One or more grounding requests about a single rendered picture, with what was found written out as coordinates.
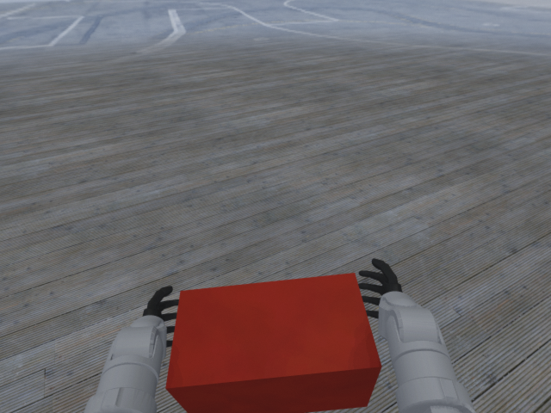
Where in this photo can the carton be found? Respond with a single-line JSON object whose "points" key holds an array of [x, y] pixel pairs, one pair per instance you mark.
{"points": [[285, 346]]}

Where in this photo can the robot left hand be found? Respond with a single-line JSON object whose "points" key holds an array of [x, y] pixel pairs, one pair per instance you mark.
{"points": [[154, 307]]}

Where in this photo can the robot right hand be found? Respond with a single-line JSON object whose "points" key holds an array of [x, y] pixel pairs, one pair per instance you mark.
{"points": [[388, 280]]}

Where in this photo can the right robot forearm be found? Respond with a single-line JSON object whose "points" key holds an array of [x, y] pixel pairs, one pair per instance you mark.
{"points": [[424, 372]]}

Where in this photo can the left robot forearm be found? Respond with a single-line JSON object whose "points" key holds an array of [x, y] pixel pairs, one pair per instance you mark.
{"points": [[131, 371]]}

